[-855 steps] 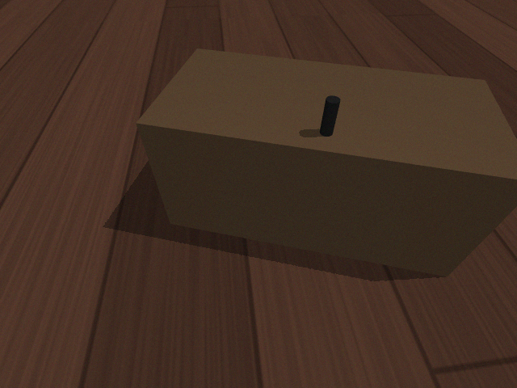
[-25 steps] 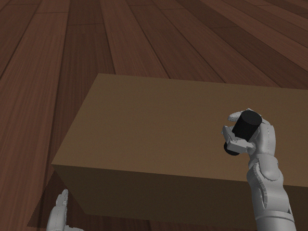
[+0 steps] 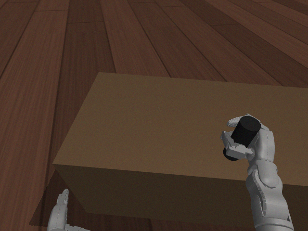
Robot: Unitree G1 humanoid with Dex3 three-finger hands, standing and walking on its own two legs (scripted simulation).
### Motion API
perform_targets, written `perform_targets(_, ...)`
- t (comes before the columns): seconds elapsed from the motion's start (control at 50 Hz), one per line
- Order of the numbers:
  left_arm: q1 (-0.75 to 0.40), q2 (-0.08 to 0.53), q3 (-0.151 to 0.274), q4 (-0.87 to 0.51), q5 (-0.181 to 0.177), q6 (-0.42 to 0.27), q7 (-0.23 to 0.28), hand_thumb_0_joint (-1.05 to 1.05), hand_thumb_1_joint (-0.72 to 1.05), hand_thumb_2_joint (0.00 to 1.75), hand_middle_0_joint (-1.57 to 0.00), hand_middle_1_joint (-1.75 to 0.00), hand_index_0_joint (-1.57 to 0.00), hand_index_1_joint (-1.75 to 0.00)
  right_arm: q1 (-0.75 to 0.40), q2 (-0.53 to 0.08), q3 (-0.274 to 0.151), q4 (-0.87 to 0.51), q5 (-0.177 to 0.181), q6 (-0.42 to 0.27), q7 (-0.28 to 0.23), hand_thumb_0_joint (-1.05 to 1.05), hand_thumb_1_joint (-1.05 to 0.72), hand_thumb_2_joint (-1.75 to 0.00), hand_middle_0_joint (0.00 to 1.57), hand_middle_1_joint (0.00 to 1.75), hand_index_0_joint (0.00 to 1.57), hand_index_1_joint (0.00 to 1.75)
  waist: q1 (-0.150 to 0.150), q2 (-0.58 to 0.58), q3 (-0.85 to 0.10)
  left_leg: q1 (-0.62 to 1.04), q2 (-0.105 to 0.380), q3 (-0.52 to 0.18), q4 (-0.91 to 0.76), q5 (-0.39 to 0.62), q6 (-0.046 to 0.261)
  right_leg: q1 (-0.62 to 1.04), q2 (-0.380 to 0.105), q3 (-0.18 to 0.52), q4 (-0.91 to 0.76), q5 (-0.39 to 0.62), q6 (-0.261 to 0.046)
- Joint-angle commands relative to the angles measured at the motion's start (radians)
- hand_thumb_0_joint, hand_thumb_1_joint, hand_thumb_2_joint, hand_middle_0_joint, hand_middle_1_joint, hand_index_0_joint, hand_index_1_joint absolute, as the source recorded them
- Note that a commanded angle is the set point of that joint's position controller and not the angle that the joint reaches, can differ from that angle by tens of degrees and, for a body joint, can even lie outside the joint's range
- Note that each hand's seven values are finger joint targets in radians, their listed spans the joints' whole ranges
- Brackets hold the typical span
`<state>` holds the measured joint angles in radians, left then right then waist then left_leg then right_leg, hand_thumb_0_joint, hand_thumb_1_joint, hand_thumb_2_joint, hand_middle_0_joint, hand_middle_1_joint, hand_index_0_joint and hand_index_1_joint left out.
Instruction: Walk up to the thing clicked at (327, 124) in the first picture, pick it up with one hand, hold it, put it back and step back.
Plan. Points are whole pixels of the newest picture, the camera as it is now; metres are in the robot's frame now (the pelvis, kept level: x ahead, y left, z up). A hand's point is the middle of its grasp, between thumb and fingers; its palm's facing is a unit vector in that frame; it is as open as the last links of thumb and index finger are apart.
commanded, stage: hold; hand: right
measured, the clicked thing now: (239, 140) +0.32 -0.18 +0.11
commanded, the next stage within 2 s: crouch in 1.80 s
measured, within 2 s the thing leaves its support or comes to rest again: neither
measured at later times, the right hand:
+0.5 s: hand (232, 137) +0.33 -0.17 +0.11, palm faces +0.19 +0.98 +0.01, open 5.8 cm
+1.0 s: hand (238, 136) +0.32 -0.18 +0.12, palm faces +0.22 +0.98 -0.01, open 5.8 cm
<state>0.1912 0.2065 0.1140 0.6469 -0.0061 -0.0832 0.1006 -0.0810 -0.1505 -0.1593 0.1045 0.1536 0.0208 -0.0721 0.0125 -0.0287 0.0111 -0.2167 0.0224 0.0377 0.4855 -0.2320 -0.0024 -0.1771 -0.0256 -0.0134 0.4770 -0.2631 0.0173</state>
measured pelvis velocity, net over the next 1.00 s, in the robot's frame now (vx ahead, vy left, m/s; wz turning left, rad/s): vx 0.00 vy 0.00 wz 0.00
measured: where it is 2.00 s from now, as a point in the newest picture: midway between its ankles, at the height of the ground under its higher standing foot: outside the picture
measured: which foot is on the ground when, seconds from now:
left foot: down 0.00-1.00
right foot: down 0.00-1.00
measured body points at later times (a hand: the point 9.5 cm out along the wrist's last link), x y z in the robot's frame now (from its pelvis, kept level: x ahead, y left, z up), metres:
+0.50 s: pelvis +0.00 +0.00 +0.00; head -0.01 +0.01 +0.45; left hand +0.17 +0.26 -0.08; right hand +0.31 -0.22 +0.12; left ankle +0.02 +0.12 -0.74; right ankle +0.00 -0.13 -0.74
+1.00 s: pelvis +0.00 +0.00 +0.00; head -0.01 +0.01 +0.45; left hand +0.16 +0.26 -0.08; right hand +0.31 -0.23 +0.13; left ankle +0.02 +0.12 -0.74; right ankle +0.00 -0.13 -0.74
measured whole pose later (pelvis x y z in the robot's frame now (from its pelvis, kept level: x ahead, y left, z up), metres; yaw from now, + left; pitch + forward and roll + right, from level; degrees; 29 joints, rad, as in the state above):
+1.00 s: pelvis +0.00 +0.00 +0.00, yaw +0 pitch -2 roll +0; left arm 0.19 0.21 0.12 0.67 -0.01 -0.09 0.10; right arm -0.09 -0.16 -0.17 0.09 0.16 0.02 -0.07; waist 0.01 -0.03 0.01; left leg -0.20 0.02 0.04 0.46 -0.22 0.00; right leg -0.16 -0.02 -0.02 0.45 -0.25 0.02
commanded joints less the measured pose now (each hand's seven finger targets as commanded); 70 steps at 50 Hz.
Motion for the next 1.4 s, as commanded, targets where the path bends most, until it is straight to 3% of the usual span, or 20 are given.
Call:
perform_targets(0.0,-0.086,0.121,0.036,-0.120,-0.001,-0.051,0.004,0.00,-0.54,0.05,-0.05,-0.06,-0.05,-0.06,-0.303,-0.146,-0.050,-0.295,0.013,-0.095,0.005,0.00,-0.63,-1.30,1.37,1.40,1.38,1.40,-0.012,0.000,-0.240,0.089,-0.017,0.024,-0.061,0.222,-0.003,0.064,0.022,-0.009,-0.062,0.220,-0.023)
perform_targets(0.04,-0.105,0.111,0.019,-0.154,-0.003,-0.050,0.002,0.00,-0.55,0.05,-0.05,-0.06,-0.05,-0.06,-0.315,-0.145,-0.066,-0.263,0.017,-0.093,0.007,0.00,-0.64,-1.29,1.37,1.39,1.38,1.39,-0.007,0.040,-0.225,0.085,-0.018,0.025,-0.072,0.207,-0.006,0.047,0.022,-0.009,-0.067,0.198,-0.028)
perform_targets(0.14,-0.093,0.159,0.067,-0.160,-0.003,-0.049,0.008,0.00,-0.55,0.05,-0.05,-0.06,-0.05,-0.06,-0.360,-0.177,-0.091,-0.312,0.022,-0.090,0.006,0.00,-0.64,-1.29,1.36,1.39,1.37,1.39,0.005,0.032,-0.197,0.060,-0.012,0.018,-0.087,0.163,-0.008,0.053,0.027,-0.014,-0.077,0.144,-0.031)
perform_targets(0.18,-0.117,0.118,0.032,-0.141,-0.007,-0.051,0.004,0.00,-0.55,0.05,-0.05,-0.06,-0.05,-0.06,-0.371,-0.145,-0.057,-0.303,0.025,-0.086,0.013,0.00,-0.63,-1.27,1.35,1.38,1.36,1.38,-0.002,0.033,-0.155,0.042,-0.013,0.020,-0.093,0.132,-0.006,0.031,0.025,-0.011,-0.086,0.116,-0.032)
perform_targets(0.24,-0.130,0.147,0.061,-0.132,-0.005,-0.061,0.007,0.00,-0.55,0.05,-0.06,-0.06,-0.05,-0.06,-0.358,-0.116,-0.029,-0.258,0.027,-0.073,0.022,0.00,-0.60,-1.28,1.34,1.38,1.35,1.38,0.012,0.053,-0.190,0.047,-0.015,0.021,-0.086,0.161,-0.007,0.058,0.022,-0.007,-0.082,0.144,-0.032)
perform_targets(0.26,-0.151,0.127,0.038,-0.142,-0.005,-0.065,0.004,0.00,-0.55,0.05,-0.05,-0.05,-0.05,-0.06,-0.364,-0.112,-0.019,-0.265,0.022,-0.071,0.025,0.00,-0.59,-1.27,1.34,1.38,1.35,1.38,0.005,0.043,-0.214,0.056,-0.013,0.021,-0.084,0.170,-0.006,0.060,0.023,-0.007,-0.080,0.152,-0.034)
perform_targets(0.32,-0.152,0.106,0.015,-0.126,-0.005,-0.063,0.004,0.00,-0.55,0.05,-0.06,-0.06,-0.05,-0.06,-0.347,-0.132,-0.041,-0.252,0.021,-0.070,0.023,0.00,-0.61,-1.28,1.34,1.38,1.36,1.38,-0.011,0.049,-0.243,0.084,-0.008,0.018,-0.076,0.215,-0.007,0.065,0.029,-0.009,-0.066,0.200,-0.033)
perform_targets(0.36,-0.158,0.157,0.049,-0.159,-0.002,-0.064,0.008,0.00,-0.54,0.05,-0.06,-0.06,-0.06,-0.06,-0.359,-0.163,-0.074,-0.291,0.023,-0.073,0.013,0.00,-0.62,-1.29,1.35,1.39,1.36,1.39,-0.018,0.062,-0.270,0.109,-0.009,0.021,-0.076,0.215,-0.009,0.067,0.030,-0.008,-0.068,0.205,-0.030)
perform_targets(0.4,-0.113,0.126,0.033,-0.142,-0.001,-0.058,0.004,0.00,-0.54,0.05,-0.05,-0.06,-0.05,-0.06,-0.348,-0.138,-0.058,-0.297,0.022,-0.075,0.007,0.00,-0.65,-1.28,1.36,1.39,1.37,1.39,-0.018,0.033,-0.253,0.109,-0.008,0.021,-0.078,0.219,-0.008,0.066,0.032,-0.013,-0.068,0.206,-0.028)
perform_targets(0.46,-0.096,0.123,0.041,-0.108,-0.002,-0.047,0.002,0.00,-0.55,0.05,-0.05,-0.05,-0.05,-0.06,-0.343,-0.175,-0.097,-0.283,0.017,-0.080,-0.004,0.00,-0.63,-1.28,1.36,1.39,1.37,1.39,-0.017,0.003,-0.237,0.098,-0.005,0.012,-0.080,0.231,-0.007,0.059,0.035,-0.020,-0.064,0.215,-0.029)
perform_targets(0.66,-0.159,0.124,0.031,-0.142,-0.005,-0.049,-0.001,0.00,-0.55,0.05,-0.06,-0.06,-0.05,-0.06,-0.322,-0.102,-0.014,-0.253,0.016,-0.075,0.013,0.00,-0.59,-1.29,1.35,1.39,1.36,1.39,0.003,0.047,-0.201,0.072,-0.018,0.022,-0.080,0.217,-0.003,0.057,0.018,-0.009,-0.079,0.210,-0.029)
perform_targets(0.82,-0.096,0.143,0.056,-0.119,-0.004,-0.056,0.005,0.00,-0.54,0.05,-0.05,-0.06,-0.05,-0.06,-0.377,-0.177,-0.092,-0.313,0.021,-0.089,0.001,0.00,-0.64,-1.28,1.36,1.38,1.37,1.38,-0.004,0.023,-0.210,0.070,-0.014,0.023,-0.093,0.149,-0.004,0.065,0.025,-0.010,-0.088,0.136,-0.031)
perform_targets(0.88,-0.120,0.136,0.054,-0.138,-0.004,-0.058,0.005,0.00,-0.54,0.05,-0.05,-0.06,-0.05,-0.06,-0.357,-0.160,-0.078,-0.295,0.018,-0.095,0.000,0.00,-0.62,-1.27,1.35,1.38,1.36,1.38,-0.003,0.035,-0.216,0.076,-0.014,0.020,-0.092,0.161,-0.005,0.060,0.024,-0.010,-0.086,0.145,-0.031)
perform_targets(0.92,-0.119,0.083,0.007,-0.129,-0.007,-0.058,-0.002,0.00,-0.55,0.05,-0.05,-0.05,-0.05,-0.06,-0.366,-0.132,-0.046,-0.314,0.019,-0.093,0.005,0.00,-0.59,-1.27,1.35,1.38,1.36,1.38,-0.011,0.000,-0.217,0.076,-0.017,0.021,-0.086,0.172,0.001,0.064,0.020,-0.008,-0.087,0.164,-0.025)
perform_targets(1.06,-0.150,0.117,0.023,-0.096,-0.004,-0.052,0.002,0.00,-0.56,0.06,-0.05,-0.05,-0.05,-0.06,-0.349,-0.120,-0.026,-0.278,0.019,-0.056,0.010,0.00,-0.61,-1.29,1.36,1.40,1.37,1.40,-0.010,0.010,-0.208,0.084,-0.014,0.022,-0.092,0.191,0.001,0.053,0.022,-0.006,-0.090,0.186,-0.025)
perform_targets(1.14,-0.164,0.169,0.056,-0.156,-0.002,-0.053,0.005,0.00,-0.54,0.05,-0.05,-0.05,-0.05,-0.06,-0.347,-0.163,-0.086,-0.275,0.023,-0.052,0.002,0.00,-0.62,-1.30,1.37,1.40,1.38,1.40,-0.012,0.085,-0.257,0.113,-0.013,0.025,-0.083,0.245,-0.008,0.078,0.024,-0.008,-0.070,0.236,-0.030)
perform_targets(1.16,-0.137,0.178,0.066,-0.168,-0.003,-0.051,0.007,0.00,-0.55,0.05,-0.05,-0.05,-0.05,-0.06,-0.348,-0.151,-0.071,-0.269,0.021,-0.051,0.003,0.00,-0.62,-1.30,1.37,1.41,1.39,1.41,0.001,0.100,-0.269,0.115,-0.013,0.023,-0.082,0.264,-0.011,0.087,0.024,-0.010,-0.068,0.249,-0.032)
perform_targets(1.26,-0.102,0.123,0.040,-0.133,-0.006,-0.046,-0.002,0.00,-0.56,0.06,-0.05,-0.05,-0.05,-0.06,-0.377,-0.161,-0.090,-0.264,0.023,-0.078,0.008,0.00,-0.61,-1.29,1.36,1.40,1.38,1.40,-0.004,0.053,-0.206,0.077,-0.004,0.012,-0.099,0.195,-0.011,0.061,0.034,-0.019,-0.079,0.170,-0.036)
perform_targets(1.34,-0.132,0.139,0.055,-0.144,-0.005,-0.049,-0.002,0.00,-0.55,0.05,-0.05,-0.06,-0.05,-0.06,-0.400,-0.138,-0.030,-0.316,0.010,-0.087,0.009,0.00,-0.60,-1.29,1.35,1.39,1.36,1.39,0.002,-0.008,-0.228,0.077,-0.007,0.012,-0.083,0.232,-0.002,0.084,0.030,-0.017,-0.079,0.212,-0.028)
perform_targets(1.38,-0.142,0.107,0.025,-0.127,-0.004,-0.056,-0.007,0.00,-0.55,0.06,-0.05,-0.05,-0.05,-0.06,-0.396,-0.096,0.010,-0.315,0.010,-0.089,0.010,0.00,-0.60,-1.27,1.34,1.38,1.35,1.38,-0.002,-0.019,-0.229,0.079,-0.013,0.020,-0.078,0.222,0.003,0.075,0.023,-0.009,-0.081,0.212,-0.024)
